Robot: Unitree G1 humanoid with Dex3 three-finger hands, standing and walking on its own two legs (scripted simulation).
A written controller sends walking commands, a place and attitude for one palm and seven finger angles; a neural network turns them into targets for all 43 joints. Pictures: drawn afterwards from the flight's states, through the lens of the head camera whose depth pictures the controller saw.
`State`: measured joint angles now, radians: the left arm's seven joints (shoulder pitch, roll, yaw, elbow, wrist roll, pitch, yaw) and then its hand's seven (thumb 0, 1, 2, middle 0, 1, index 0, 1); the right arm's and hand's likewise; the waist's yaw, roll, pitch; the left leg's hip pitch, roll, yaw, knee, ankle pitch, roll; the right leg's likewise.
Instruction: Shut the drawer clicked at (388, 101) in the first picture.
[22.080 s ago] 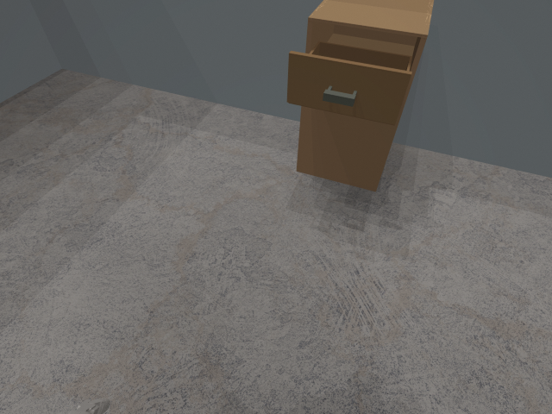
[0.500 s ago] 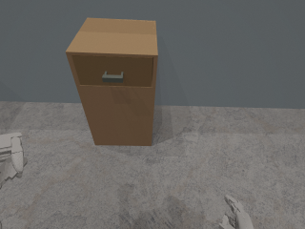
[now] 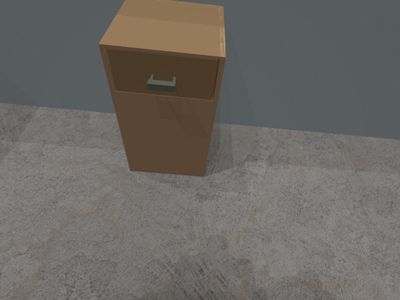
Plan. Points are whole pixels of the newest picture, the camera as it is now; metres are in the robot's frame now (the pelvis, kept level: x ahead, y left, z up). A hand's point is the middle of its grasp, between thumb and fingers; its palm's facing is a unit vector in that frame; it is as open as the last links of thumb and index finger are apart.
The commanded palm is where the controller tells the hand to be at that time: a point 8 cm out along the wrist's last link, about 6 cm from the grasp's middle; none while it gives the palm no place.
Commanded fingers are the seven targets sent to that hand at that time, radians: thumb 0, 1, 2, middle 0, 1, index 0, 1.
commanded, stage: let the arm hang, fingers relaxed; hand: left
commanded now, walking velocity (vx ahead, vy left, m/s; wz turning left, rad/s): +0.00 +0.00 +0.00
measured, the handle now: (162, 82) +0.83 +0.20 -0.09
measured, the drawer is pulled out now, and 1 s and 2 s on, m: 0.00 0.00 0.00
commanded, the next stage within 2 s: look to check the result in 0.68 s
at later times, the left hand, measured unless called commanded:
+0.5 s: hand out of the picture -0.01 +0.15 -0.17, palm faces +0.00 -0.98 -0.18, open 7.3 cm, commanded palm none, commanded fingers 0.00 0.90 0.90 -0.20 -0.30 -0.20 -0.30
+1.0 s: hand out of the picture -0.02 +0.13 -0.17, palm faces +0.02 -0.98 -0.17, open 7.4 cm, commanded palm none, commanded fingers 0.00 0.90 0.90 -0.20 -0.30 -0.20 -0.30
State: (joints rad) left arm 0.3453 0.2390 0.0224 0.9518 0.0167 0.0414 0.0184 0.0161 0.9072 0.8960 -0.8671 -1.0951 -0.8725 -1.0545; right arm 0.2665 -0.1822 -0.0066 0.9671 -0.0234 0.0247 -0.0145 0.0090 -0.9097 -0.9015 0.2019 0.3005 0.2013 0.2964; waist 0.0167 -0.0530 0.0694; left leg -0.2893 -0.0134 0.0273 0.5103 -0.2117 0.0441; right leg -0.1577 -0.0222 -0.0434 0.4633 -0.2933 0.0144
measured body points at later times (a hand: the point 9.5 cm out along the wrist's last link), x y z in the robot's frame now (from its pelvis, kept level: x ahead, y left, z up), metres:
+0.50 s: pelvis -0.01 -0.01 +0.00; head +0.00 -0.01 +0.45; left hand -0.01 +0.21 -0.16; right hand -0.03 -0.22 -0.16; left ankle +0.04 +0.09 -0.74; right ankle -0.03 -0.13 -0.74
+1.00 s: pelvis -0.01 -0.03 +0.00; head +0.01 -0.03 +0.45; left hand -0.02 +0.18 -0.16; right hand -0.04 -0.24 -0.16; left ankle +0.04 +0.09 -0.74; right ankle -0.03 -0.13 -0.74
